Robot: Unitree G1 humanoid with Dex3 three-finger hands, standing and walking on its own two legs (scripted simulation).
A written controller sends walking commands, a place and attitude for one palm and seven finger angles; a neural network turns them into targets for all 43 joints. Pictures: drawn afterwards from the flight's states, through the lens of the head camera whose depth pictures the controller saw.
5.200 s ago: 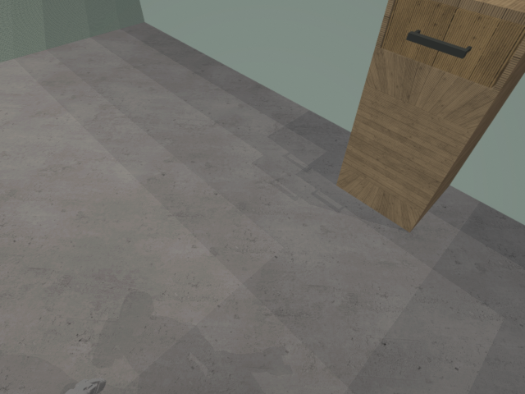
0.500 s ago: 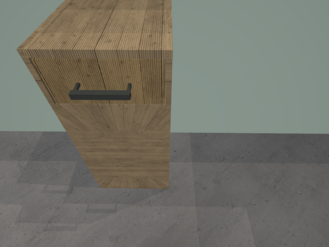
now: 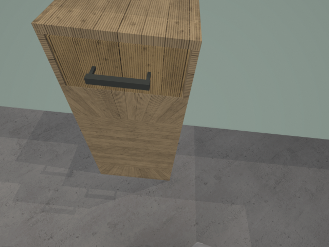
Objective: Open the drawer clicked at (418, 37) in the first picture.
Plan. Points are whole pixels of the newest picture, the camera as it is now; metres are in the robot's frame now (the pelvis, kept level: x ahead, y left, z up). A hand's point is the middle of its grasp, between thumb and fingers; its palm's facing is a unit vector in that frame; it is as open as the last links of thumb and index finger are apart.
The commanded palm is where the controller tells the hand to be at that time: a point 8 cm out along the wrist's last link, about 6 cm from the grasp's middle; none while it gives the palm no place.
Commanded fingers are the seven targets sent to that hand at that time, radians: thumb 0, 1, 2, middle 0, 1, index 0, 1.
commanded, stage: come to a stop and stand still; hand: left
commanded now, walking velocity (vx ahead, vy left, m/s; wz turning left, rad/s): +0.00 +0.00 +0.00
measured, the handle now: (119, 77) +0.54 +0.18 +0.08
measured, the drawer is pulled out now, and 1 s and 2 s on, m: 0.00 0.00 0.00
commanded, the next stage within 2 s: look again from close up in 0.94 s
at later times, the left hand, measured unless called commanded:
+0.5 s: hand out of the picture -0.02 +0.17 -0.16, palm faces -0.01 -0.98 -0.19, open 7.3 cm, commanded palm none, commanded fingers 0.00 0.90 0.90 -0.20 -0.30 -0.20 -0.30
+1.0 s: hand out of the picture -0.04 +0.13 -0.16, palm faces +0.02 -0.99 -0.14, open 7.4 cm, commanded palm none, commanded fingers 0.00 0.90 0.90 -0.20 -0.30 -0.20 -0.30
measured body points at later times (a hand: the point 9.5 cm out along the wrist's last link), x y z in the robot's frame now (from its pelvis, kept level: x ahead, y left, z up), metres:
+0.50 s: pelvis -0.02 +0.00 +0.02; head -0.02 +0.00 +0.47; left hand -0.01 +0.22 -0.14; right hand -0.02 -0.22 -0.15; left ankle +0.00 +0.11 -0.73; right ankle -0.06 -0.11 -0.73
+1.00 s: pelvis -0.02 -0.01 +0.02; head -0.02 -0.01 +0.47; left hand -0.04 +0.19 -0.15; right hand -0.06 -0.21 -0.15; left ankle +0.00 +0.11 -0.73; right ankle -0.06 -0.11 -0.73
